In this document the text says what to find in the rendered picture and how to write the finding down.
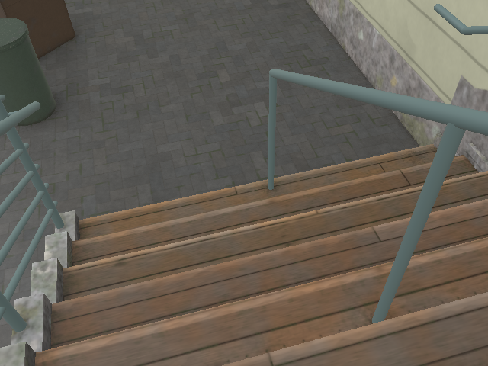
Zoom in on stairs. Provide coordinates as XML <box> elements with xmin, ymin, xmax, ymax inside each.
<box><xmin>35</xmin><ymin>144</ymin><xmax>488</xmax><ymax>366</ymax></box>

